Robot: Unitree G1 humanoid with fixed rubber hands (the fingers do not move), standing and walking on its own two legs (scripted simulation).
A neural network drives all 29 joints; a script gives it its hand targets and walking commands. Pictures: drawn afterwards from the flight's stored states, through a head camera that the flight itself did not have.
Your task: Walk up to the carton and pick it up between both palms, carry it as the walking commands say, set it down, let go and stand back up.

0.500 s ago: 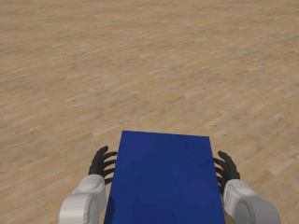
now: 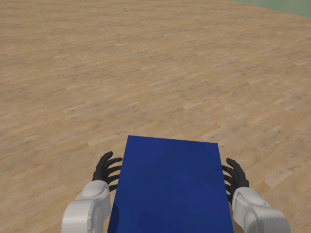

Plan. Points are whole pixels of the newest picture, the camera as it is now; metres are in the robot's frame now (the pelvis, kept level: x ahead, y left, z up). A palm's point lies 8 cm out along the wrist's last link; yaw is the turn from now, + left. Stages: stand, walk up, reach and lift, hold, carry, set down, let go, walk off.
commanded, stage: carry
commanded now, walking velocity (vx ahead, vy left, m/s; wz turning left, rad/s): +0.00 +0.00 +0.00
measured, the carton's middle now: (166, 201) +0.23 +0.00 +0.01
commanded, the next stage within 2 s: none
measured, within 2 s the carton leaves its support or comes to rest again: neither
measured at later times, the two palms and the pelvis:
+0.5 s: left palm (98, 202) +0.19 +0.14 +0.10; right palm (247, 204) +0.19 -0.16 +0.10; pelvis -0.04 -0.02 +0.01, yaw +0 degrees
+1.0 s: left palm (100, 209) +0.18 +0.13 +0.10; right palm (251, 209) +0.18 -0.17 +0.09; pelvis -0.05 -0.02 +0.00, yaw +0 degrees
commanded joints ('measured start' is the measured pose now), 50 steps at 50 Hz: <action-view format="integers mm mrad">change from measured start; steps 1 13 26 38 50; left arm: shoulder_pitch -431 -483 -513 -444 -506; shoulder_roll -764 -785 -775 -768 -759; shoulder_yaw -567 -607 -590 -562 -607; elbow -180 -162 -129 -98 -161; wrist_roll -272 -292 -299 -299 -312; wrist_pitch -23 7 18 21 21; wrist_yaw -119 -121 -121 -137 -130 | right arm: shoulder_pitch -448 -529 -551 -535 -476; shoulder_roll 820 792 766 768 764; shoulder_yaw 713 645 634 666 618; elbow -103 -126 -117 -144 -98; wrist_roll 319 284 267 263 247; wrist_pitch -20 -38 -17 -11 -8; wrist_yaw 112 102 90 85 96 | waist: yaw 13 24 24 21 22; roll -228 25 24 -157 -43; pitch -190 -197 -81 -145 -129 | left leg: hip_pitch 67 100 50 97 81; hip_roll -27 55 50 -6 13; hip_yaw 28 -91 -90 -26 -98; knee -157 -367 -433 -282 -369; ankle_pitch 131 184 47 199 40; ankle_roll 2 49 46 24 51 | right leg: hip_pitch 149 157 75 70 31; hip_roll -182 -113 -87 -144 -111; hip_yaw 153 116 100 168 161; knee -212 -162 -164 -284 -251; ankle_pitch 87 -14 -150 -240 -319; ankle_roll -74 -19 -1 -9 -22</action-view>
